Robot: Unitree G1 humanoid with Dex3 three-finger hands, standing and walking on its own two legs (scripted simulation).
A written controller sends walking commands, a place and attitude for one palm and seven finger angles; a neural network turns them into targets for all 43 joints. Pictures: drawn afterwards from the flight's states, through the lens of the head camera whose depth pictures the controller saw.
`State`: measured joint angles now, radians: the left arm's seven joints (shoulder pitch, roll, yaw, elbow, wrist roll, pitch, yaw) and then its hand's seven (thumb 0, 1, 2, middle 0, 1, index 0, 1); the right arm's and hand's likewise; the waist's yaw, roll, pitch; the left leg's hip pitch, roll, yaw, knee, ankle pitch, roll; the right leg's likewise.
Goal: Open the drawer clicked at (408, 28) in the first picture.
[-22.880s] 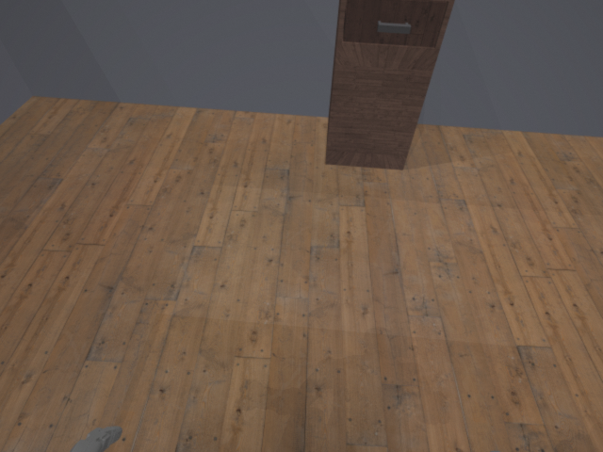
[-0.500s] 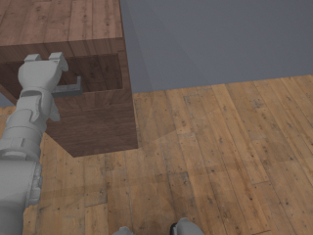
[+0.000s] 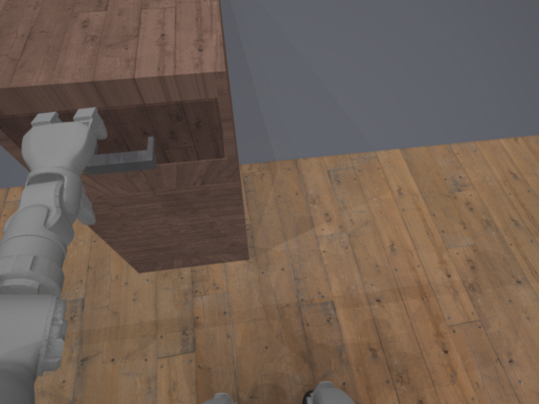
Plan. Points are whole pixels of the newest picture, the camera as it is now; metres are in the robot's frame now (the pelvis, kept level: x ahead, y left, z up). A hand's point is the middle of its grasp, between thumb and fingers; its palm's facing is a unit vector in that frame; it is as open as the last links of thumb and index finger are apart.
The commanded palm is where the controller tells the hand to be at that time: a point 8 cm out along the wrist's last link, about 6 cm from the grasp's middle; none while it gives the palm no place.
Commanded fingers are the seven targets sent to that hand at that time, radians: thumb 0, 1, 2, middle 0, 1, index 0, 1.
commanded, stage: re-aim the fingers above the handle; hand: left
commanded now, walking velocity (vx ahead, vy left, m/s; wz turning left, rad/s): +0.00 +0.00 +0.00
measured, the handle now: (121, 153) +0.54 +0.27 -0.02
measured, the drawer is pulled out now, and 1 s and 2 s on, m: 0.00 0.00 0.00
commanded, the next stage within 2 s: lower the fingers behind the handle in 0.58 s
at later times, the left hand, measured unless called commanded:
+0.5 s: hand (82, 175) +0.45 +0.29 +0.04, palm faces -0.11 +0.02 -0.99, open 13.8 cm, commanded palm +0.44 +0.27 +0.09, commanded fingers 0.00 -0.50 0.30 -0.30 -1.20 -0.30 -1.20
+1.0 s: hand (99, 179) +0.46 +0.27 +0.02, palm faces -0.12 -0.02 -0.99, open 13.8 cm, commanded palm +0.45 +0.27 +0.07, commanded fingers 0.00 -0.50 0.30 -0.30 -1.20 -0.30 -1.20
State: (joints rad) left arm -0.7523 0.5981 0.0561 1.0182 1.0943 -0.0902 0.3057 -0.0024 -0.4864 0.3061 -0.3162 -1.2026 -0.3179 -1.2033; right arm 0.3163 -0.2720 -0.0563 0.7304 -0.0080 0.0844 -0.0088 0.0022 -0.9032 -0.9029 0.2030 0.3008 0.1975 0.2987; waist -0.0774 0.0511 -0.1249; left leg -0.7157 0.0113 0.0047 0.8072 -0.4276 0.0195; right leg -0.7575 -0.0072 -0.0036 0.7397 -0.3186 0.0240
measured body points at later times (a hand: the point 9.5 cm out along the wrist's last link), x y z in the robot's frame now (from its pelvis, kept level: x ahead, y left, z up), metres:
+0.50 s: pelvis +0.00 -0.01 +0.00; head +0.10 -0.01 +0.44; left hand +0.45 +0.28 +0.09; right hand +0.02 -0.28 -0.13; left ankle -0.04 +0.10 -0.70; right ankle +0.01 -0.14 -0.70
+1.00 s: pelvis -0.01 -0.01 +0.00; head +0.11 -0.01 +0.43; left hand +0.46 +0.27 +0.07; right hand +0.02 -0.29 -0.13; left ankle -0.03 +0.10 -0.70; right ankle +0.01 -0.14 -0.70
